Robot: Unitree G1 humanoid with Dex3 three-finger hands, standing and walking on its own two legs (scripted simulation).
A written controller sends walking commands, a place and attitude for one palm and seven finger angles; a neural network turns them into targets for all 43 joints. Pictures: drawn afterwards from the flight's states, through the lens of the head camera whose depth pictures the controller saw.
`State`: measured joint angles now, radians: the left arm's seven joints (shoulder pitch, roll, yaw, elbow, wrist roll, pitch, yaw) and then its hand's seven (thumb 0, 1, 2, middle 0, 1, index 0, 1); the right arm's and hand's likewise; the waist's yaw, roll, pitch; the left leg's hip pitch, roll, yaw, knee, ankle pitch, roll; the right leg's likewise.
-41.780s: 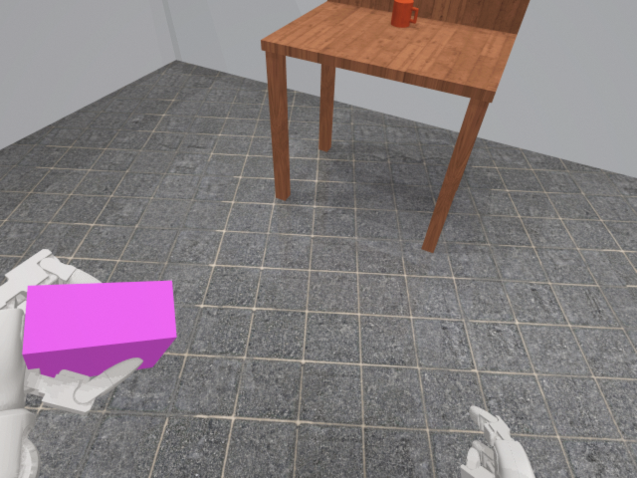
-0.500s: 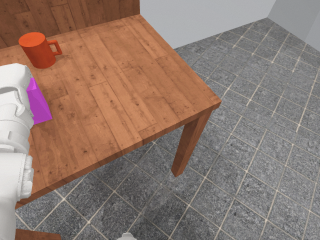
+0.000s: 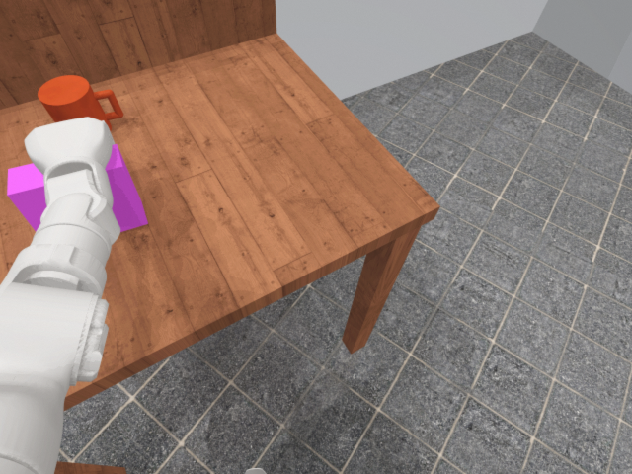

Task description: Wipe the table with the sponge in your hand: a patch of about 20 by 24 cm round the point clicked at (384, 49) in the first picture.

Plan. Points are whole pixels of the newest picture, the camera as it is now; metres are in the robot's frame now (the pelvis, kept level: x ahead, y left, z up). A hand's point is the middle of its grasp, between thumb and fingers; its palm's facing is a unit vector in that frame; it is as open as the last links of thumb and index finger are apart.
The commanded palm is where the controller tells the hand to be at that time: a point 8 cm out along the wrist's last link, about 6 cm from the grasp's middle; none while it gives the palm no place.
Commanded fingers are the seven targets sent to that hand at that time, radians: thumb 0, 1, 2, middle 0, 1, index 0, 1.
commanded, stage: slide across to the middle lane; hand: left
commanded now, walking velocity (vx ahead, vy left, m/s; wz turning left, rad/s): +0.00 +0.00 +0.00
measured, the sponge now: (89, 207) +0.47 +0.29 +0.03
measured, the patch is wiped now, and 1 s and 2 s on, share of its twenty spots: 0.40 0.60 0.65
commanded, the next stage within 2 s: wipe back along the middle lane in 0.10 s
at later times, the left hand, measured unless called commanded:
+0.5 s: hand (113, 187) +0.48 +0.25 +0.06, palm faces -0.11 -0.02 -0.99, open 9.8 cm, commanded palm +0.45 +0.24 +0.11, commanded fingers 0.00 0.10 1.30 -1.20 -1.60 -1.20 -1.60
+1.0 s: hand (118, 213) +0.43 +0.23 +0.06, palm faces -0.05 -0.01 -1.00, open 9.8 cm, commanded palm +0.40 +0.21 +0.10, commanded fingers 0.00 0.10 1.30 -1.20 -1.60 -1.20 -1.60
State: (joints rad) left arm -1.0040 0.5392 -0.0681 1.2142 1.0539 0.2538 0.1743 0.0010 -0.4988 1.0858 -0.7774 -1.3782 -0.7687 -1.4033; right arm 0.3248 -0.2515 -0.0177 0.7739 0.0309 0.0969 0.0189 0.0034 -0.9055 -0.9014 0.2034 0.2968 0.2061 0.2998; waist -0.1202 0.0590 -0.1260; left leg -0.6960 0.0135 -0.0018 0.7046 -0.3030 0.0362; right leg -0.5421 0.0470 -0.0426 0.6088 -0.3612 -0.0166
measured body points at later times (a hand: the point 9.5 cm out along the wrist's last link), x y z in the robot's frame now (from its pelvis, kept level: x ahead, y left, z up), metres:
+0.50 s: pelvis +0.02 -0.01 +0.01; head +0.08 -0.02 +0.45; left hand +0.48 +0.25 +0.12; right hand +0.04 -0.29 -0.13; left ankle +0.01 +0.09 -0.72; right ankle -0.05 -0.12 -0.72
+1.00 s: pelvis +0.01 +0.00 +0.01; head +0.04 -0.02 +0.46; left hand +0.43 +0.23 +0.12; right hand +0.12 -0.26 -0.13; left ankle +0.01 +0.09 -0.72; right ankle -0.05 -0.12 -0.72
